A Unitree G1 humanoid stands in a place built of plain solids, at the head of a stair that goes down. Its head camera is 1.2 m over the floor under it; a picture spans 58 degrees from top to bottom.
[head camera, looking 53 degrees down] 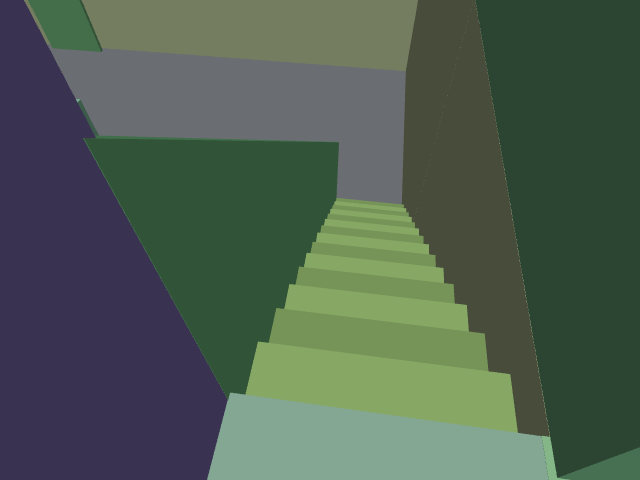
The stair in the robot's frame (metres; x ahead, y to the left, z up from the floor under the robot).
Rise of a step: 0.20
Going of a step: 0.24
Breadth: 0.85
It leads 8 degrees to the right of straight ahead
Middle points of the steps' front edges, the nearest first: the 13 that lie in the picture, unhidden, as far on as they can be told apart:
0.32 -0.17 0.00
0.56 -0.21 -0.20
0.80 -0.24 -0.41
1.04 -0.27 -0.61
1.28 -0.30 -0.81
1.52 -0.34 -1.02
1.76 -0.37 -1.22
2.00 -0.40 -1.43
2.24 -0.43 -1.63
2.47 -0.47 -1.83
2.71 -0.50 -2.04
2.95 -0.53 -2.24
3.19 -0.56 -2.45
